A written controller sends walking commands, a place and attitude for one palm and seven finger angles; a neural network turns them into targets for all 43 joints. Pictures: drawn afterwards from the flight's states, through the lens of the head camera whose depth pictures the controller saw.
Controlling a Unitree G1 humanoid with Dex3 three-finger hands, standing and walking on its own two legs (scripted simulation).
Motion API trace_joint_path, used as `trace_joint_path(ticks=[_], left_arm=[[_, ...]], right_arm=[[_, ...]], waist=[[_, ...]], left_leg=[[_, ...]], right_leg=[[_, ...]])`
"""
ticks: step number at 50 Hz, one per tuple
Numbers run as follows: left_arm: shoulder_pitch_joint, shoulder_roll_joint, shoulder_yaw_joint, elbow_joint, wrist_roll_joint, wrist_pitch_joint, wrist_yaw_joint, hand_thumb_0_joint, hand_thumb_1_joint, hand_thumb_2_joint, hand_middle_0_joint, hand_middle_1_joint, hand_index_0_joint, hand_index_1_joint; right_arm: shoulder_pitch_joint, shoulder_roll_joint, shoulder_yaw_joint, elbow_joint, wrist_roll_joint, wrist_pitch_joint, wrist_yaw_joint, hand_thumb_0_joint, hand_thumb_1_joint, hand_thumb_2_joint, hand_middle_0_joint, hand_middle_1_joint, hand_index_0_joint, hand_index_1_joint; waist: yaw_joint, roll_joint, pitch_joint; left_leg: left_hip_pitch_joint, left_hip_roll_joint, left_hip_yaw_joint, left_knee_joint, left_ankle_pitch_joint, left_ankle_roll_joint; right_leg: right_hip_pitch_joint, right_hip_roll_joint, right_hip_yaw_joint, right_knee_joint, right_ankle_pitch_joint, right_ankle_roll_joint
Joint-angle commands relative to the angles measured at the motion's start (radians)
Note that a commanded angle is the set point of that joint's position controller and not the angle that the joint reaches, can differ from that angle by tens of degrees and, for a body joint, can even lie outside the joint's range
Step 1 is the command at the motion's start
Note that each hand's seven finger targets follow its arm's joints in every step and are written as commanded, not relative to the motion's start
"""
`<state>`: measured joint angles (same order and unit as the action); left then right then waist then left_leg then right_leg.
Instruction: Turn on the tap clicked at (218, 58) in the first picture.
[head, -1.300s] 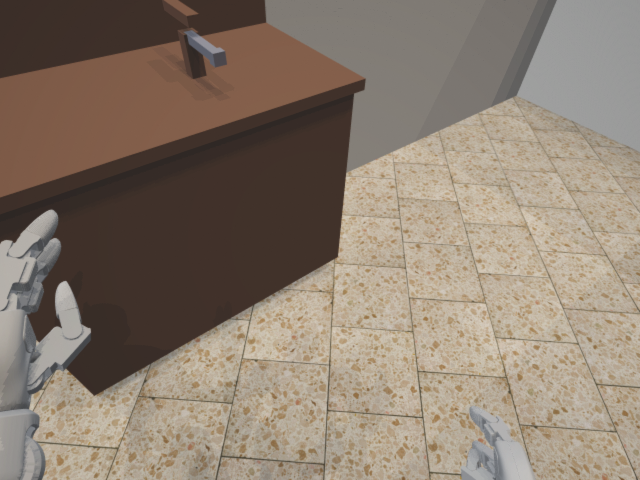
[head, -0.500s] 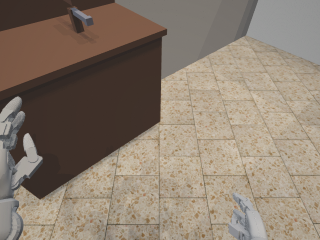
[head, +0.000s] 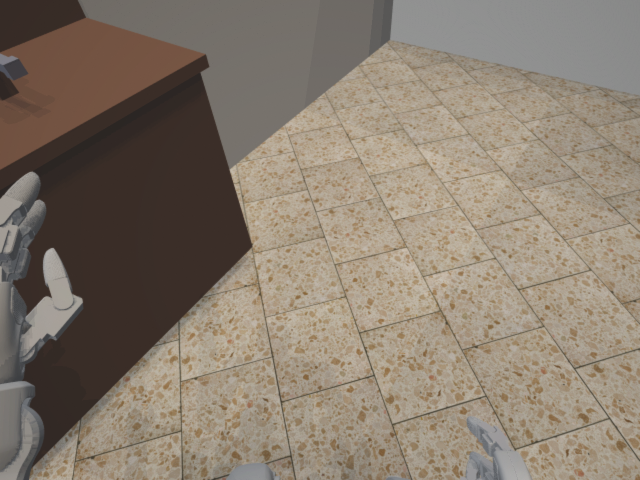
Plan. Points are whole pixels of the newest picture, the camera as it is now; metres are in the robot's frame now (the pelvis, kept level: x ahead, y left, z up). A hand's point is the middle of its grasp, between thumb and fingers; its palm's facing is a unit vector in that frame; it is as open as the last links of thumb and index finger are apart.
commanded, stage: walk to a spot facing it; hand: left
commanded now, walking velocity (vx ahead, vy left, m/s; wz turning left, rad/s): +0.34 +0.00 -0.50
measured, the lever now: (12, 68) +0.70 +0.61 +0.17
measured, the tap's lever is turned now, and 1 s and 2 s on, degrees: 0 0 0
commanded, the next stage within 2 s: turn to face it in 0.88 s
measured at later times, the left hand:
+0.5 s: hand (181, 166) +0.40 +0.19 +0.20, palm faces +0.20 -0.91 -0.35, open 7.4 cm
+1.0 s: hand (316, 86) +0.54 +0.05 +0.22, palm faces +0.01 -0.89 -0.46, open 7.4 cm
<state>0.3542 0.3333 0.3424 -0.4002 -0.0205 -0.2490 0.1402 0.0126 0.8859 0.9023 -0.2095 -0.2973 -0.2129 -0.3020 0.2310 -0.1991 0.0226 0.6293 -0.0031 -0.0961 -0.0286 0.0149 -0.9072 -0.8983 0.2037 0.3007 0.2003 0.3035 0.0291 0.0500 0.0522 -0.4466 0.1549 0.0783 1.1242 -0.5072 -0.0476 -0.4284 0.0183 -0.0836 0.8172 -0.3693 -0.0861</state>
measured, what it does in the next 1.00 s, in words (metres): walks ahead, turning right: left foot, then right foot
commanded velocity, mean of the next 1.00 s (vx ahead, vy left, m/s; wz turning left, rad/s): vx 0.31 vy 0.00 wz -0.23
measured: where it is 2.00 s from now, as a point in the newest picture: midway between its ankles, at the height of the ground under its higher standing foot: (408, 450)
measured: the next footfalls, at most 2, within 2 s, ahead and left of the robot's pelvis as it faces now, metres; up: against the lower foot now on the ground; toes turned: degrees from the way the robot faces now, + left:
left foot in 0.38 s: +0.19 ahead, +0.13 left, +0.00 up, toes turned -4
right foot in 0.74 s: +0.24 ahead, -0.19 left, +0.00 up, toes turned -31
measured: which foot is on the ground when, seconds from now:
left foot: up 0.00-0.36, down 0.38-0.72, up 0.74-1.00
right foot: down 0.00-0.38, up 0.40-0.72, down 0.74-1.00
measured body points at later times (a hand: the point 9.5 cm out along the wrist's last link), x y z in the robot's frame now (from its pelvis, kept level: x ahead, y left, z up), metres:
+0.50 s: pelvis +0.12 +0.01 +0.03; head +0.13 +0.02 +0.47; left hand +0.38 +0.24 +0.22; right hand +0.23 -0.25 -0.05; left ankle +0.15 +0.14 -0.70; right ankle +0.06 -0.06 -0.63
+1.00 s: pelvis +0.26 -0.07 +0.02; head +0.30 -0.08 +0.47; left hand +0.54 +0.10 +0.24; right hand +0.29 -0.38 -0.06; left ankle +0.38 +0.02 -0.69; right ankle +0.20 -0.17 -0.70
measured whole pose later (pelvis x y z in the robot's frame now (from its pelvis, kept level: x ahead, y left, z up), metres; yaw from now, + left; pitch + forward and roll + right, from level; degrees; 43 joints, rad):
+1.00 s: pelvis +0.26 -0.07 +0.02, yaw -23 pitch +0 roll +0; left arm 0.54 0.42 0.42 -0.66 -0.03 -0.25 0.16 0.01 0.88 0.90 -0.22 -0.30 -0.22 -0.30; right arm 0.20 -0.26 -0.03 0.61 0.00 -0.04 -0.06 0.02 -0.91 -0.90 0.20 0.30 0.20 0.30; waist -0.03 -0.02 0.08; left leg -0.45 0.12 0.13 0.70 -0.29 -0.02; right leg -0.28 -0.04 -0.13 0.64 -0.36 -0.02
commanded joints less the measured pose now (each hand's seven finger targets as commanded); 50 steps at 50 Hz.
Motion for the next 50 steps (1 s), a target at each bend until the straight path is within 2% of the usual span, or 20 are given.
trace_joint_path(ticks=[1,4,13,16,17,19,20,21,24,27,31,34,35,36,37,38,40,44,48,50], left_arm=[[0.018,0.240,0.170,-0.316,-0.019,-0.093,0.013,0.000,0.900,0.900,-0.200,-0.300,-0.200,-0.300],[0.072,0.237,0.192,-0.325,-0.018,-0.104,0.017,0.000,0.900,0.900,-0.200,-0.300,-0.200,-0.300],[0.076,0.187,0.128,-0.214,-0.019,-0.058,0.026,0.000,0.900,0.900,-0.200,-0.300,-0.200,-0.300],[0.031,0.180,0.100,-0.247,-0.013,-0.047,0.027,0.000,0.900,0.900,-0.200,-0.300,-0.200,-0.300],[0.011,0.179,0.097,-0.264,-0.012,-0.049,0.026,0.000,0.900,0.900,-0.200,-0.300,-0.200,-0.300],[-0.042,0.181,0.105,-0.325,-0.013,-0.066,0.023,0.000,0.900,0.900,-0.200,-0.300,-0.200,-0.300],[-0.060,0.201,0.109,-0.324,-0.011,-0.078,0.020,0.000,0.900,0.900,-0.200,-0.300,-0.200,-0.300],[-0.074,0.249,0.135,-0.338,-0.002,-0.080,0.017,0.000,0.900,0.900,-0.200,-0.300,-0.200,-0.300],[-0.039,0.195,0.096,-0.351,0.006,-0.061,0.010,0.000,0.900,0.900,-0.200,-0.300,-0.200,-0.300],[0.004,0.172,0.107,-0.326,0.013,-0.045,0.015,0.000,0.900,0.900,-0.200,-0.300,-0.200,-0.300],[0.007,0.174,0.122,-0.279,0.008,-0.035,0.012,0.000,0.900,0.900,-0.200,-0.300,-0.200,-0.300],[0.017,0.203,0.147,-0.261,0.004,-0.027,0.013,0.000,0.900,0.900,-0.200,-0.300,-0.200,-0.300],[0.037,0.197,0.135,-0.268,0.004,-0.017,0.014,0.000,0.900,0.900,-0.200,-0.300,-0.200,-0.300],[0.016,0.247,0.166,-0.309,0.013,-0.017,0.022,0.000,0.900,0.900,-0.200,-0.300,-0.200,-0.300],[0.045,0.328,0.254,-0.344,-0.003,-0.032,0.035,0.000,0.900,0.900,-0.200,-0.300,-0.200,-0.300],[0.075,0.289,0.250,-0.343,-0.019,-0.035,0.029,0.000,0.900,0.900,-0.200,-0.300,-0.200,-0.300],[0.082,0.306,0.260,-0.457,-0.014,-0.042,0.029,0.000,0.900,0.900,-0.200,-0.300,-0.200,-0.300],[0.154,0.245,0.244,-0.436,-0.015,-0.047,0.044,0.000,0.900,0.900,-0.200,-0.300,-0.200,-0.300],[0.153,0.222,0.221,-0.371,-0.020,-0.039,0.059,0.000,0.900,0.900,-0.200,-0.300,-0.200,-0.300],[0.091,0.206,0.179,-0.362,-0.013,-0.043,0.051,0.000,0.900,0.900,-0.200,-0.300,-0.200,-0.300]], right_arm=[[-0.114,-0.102,-0.048,-0.171,0.001,-0.021,0.002,0.000,-0.900,-0.900,0.200,0.300,0.200,0.300],[-0.107,-0.103,-0.055,-0.165,0.000,-0.003,0.001,0.000,-0.900,-0.900,0.200,0.300,0.200,0.300],[-0.108,-0.107,-0.055,-0.202,0.012,-0.008,-0.018,0.000,-0.900,-0.900,0.200,0.300,0.200,0.300],[-0.087,-0.115,-0.054,-0.205,0.010,-0.015,-0.029,0.000,-0.900,-0.900,0.200,0.300,0.200,0.300],[-0.077,-0.129,-0.062,-0.205,0.010,-0.019,-0.037,0.000,-0.900,-0.900,0.200,0.300,0.200,0.300],[-0.067,-0.164,-0.075,-0.210,0.005,-0.021,-0.047,0.000,-0.900,-0.900,0.200,0.300,0.200,0.300],[-0.076,-0.138,-0.062,-0.207,0.005,-0.029,-0.049,0.000,-0.900,-0.900,0.200,0.300,0.200,0.300],[-0.091,-0.113,-0.045,-0.193,-0.016,-0.039,-0.051,0.000,-0.900,-0.900,0.200,0.300,0.200,0.300],[-0.085,-0.118,-0.052,-0.163,-0.010,-0.056,-0.040,0.000,-0.900,-0.900,0.200,0.300,0.200,0.300],[-0.076,-0.124,-0.057,-0.167,-0.011,-0.060,-0.039,0.000,-0.900,-0.900,0.200,0.300,0.200,0.300],[-0.069,-0.120,-0.060,-0.180,-0.010,-0.061,-0.038,0.000,-0.900,-0.900,0.200,0.300,0.200,0.300],[-0.079,-0.109,-0.063,-0.179,0.001,-0.052,-0.037,0.000,-0.900,-0.900,0.200,0.300,0.200,0.300],[-0.079,-0.093,-0.061,-0.182,0.009,-0.050,-0.034,0.000,-0.900,-0.900,0.200,0.300,0.200,0.300],[-0.075,-0.080,-0.061,-0.190,0.017,-0.044,-0.025,0.000,-0.900,-0.900,0.200,0.300,0.200,0.300],[-0.125,-0.070,-0.047,-0.215,0.013,-0.045,-0.021,0.000,-0.900,-0.900,0.200,0.300,0.200,0.300],[-0.106,-0.083,-0.057,-0.182,0.005,-0.045,-0.013,0.000,-0.900,-0.900,0.200,0.300,0.200,0.300],[-0.125,-0.097,-0.053,-0.166,0.015,-0.013,0.001,0.000,-0.900,-0.900,0.200,0.300,0.200,0.300],[-0.126,-0.088,-0.049,-0.158,0.008,0.017,-0.018,0.000,-0.900,-0.900,0.200,0.300,0.200,0.300],[-0.098,-0.091,-0.059,-0.165,-0.002,0.007,-0.042,0.000,-0.900,-0.900,0.200,0.300,0.200,0.300],[-0.078,-0.119,-0.082,-0.176,0.003,0.003,-0.064,0.000,-0.900,-0.900,0.200,0.300,0.200,0.300]], waist=[[-0.016,-0.096,-0.132],[-0.028,-0.102,-0.186],[-0.005,-0.177,-0.161],[-0.021,-0.133,-0.160],[-0.026,-0.107,-0.160],[-0.044,0.196,-0.198],[-0.039,0.248,-0.176],[-0.041,0.266,-0.144],[-0.032,0.119,-0.059],[-0.028,0.171,-0.072],[-0.046,0.201,-0.064],[-0.015,0.102,-0.154],[-0.002,0.000,-0.208],[-0.010,-0.224,-0.258],[0.009,-0.326,-0.268],[0.003,-0.256,-0.293],[-0.018,-0.170,-0.283],[-0.042,-0.180,-0.209],[-0.039,-0.145,-0.193],[-0.055,-0.001,-0.159]], left_leg=[[-0.346,-0.031,-0.111,0.273,0.135,-0.024],[-0.306,-0.020,-0.094,0.137,0.169,-0.026],[-0.040,-0.082,0.021,-0.387,0.195,0.022],[0.172,-0.082,0.056,-0.604,0.252,0.040],[0.296,-0.054,0.032,-0.673,0.253,0.060],[0.609,0.213,-0.342,-0.789,0.222,0.192],[0.590,0.336,-0.481,-0.858,0.218,0.256],[0.495,0.361,-0.507,-0.889,0.163,0.281],[0.359,0.305,-0.247,-0.861,0.277,0.246],[0.264,0.235,-0.012,-0.853,0.332,0.176],[0.255,0.205,0.097,-0.811,0.396,0.140],[0.240,0.150,0.180,-0.492,0.542,0.112],[0.166,0.097,0.196,-0.272,0.552,0.094],[-0.070,0.006,0.190,0.010,0.337,0.064],[-0.308,-0.077,0.080,0.220,-0.083,0.040],[-0.288,-0.026,-0.055,0.253,-0.074,0.033],[-0.324,0.016,-0.096,0.238,-0.005,0.017],[-0.089,0.021,-0.030,-0.150,0.093,0.019],[0.165,-0.079,0.116,-0.522,0.303,0.027],[0.292,-0.035,0.033,-0.651,0.305,0.054]], right_leg=[[0.327,-0.279,0.605,-0.513,0.083,-0.136],[0.355,-0.250,0.445,-0.475,0.369,-0.129],[0.232,-0.194,0.425,-0.505,0.159,-0.125],[0.178,-0.144,0.379,-0.427,0.125,-0.074],[0.109,-0.110,0.356,-0.343,0.132,-0.041],[-0.212,0.028,0.182,0.037,-0.047,0.056],[-0.296,0.023,0.100,0.254,-0.202,0.085],[-0.323,-0.034,0.123,0.403,-0.171,0.084],[-0.343,-0.119,0.101,0.423,-0.068,0.097],[-0.166,-0.121,-0.011,0.174,0.017,0.105],[-0.013,-0.063,-0.131,-0.057,0.065,0.109],[0.235,0.013,-0.200,-0.252,0.127,0.088],[0.366,-0.017,-0.118,-0.307,0.150,0.053],[0.536,-0.206,0.229,-0.339,0.310,-0.052],[0.613,-0.394,0.600,-0.394,0.600,-0.175],[0.560,-0.408,0.593,-0.411,0.462,-0.172],[0.530,-0.420,0.484,-0.409,0.321,-0.174],[0.254,-0.327,0.181,-0.420,0.383,-0.104],[0.191,-0.236,0.079,-0.371,0.173,-0.035],[0.117,-0.188,0.022,-0.214,0.089,0.026]])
